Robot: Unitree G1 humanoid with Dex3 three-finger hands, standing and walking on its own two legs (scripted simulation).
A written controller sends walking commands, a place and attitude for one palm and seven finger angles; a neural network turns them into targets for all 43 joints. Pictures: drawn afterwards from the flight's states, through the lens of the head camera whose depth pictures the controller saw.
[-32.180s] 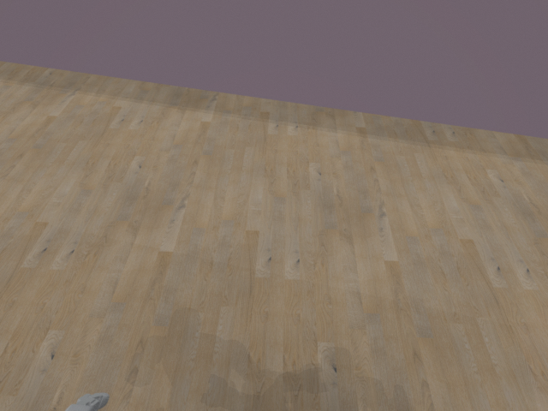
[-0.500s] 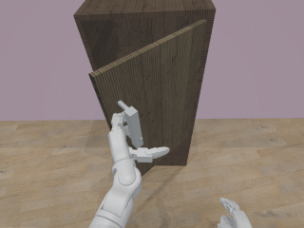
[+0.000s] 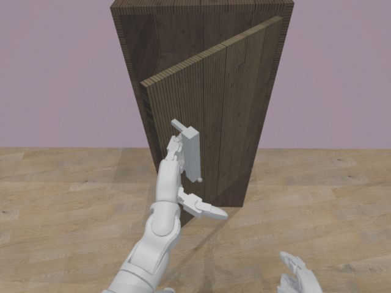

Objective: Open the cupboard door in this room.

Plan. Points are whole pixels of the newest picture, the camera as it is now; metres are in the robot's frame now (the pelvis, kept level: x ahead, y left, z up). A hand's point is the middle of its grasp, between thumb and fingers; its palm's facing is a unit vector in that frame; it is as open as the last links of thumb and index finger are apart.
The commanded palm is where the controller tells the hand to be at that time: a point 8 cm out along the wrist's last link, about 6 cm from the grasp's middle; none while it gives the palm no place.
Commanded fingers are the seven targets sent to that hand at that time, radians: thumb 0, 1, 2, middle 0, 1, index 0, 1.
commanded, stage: slide the hand sideways off the handle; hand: left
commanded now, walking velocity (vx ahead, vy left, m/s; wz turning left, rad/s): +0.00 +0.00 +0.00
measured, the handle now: (185, 151) +0.39 +0.04 +0.09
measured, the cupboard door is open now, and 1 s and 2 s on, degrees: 44 46 46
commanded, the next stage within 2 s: draw the hand back to the body in 1.06 s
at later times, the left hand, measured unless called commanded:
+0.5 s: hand (192, 192) +0.29 +0.02 +0.09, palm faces -0.09 -1.00 +0.03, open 16.1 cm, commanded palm +0.25 +0.09 +0.09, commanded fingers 0.00 -0.50 0.30 -0.15 -0.30 -0.15 -0.30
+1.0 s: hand (160, 218) +0.23 +0.08 +0.09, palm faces -0.01 -1.00 +0.01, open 16.3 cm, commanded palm +0.20 +0.13 +0.09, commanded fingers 0.00 -0.50 0.30 -0.15 -0.30 -0.15 -0.30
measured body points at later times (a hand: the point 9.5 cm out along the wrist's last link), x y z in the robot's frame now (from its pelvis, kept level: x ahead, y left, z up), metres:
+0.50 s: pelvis +0.01 +0.01 +0.01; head +0.02 +0.00 +0.46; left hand +0.29 +0.08 +0.09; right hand +0.16 -0.22 -0.08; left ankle +0.04 +0.12 -0.70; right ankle -0.01 -0.09 -0.70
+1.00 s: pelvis +0.02 +0.00 +0.00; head +0.04 -0.03 +0.45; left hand +0.23 +0.13 +0.09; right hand +0.20 -0.22 -0.08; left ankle +0.04 +0.12 -0.70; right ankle -0.01 -0.09 -0.70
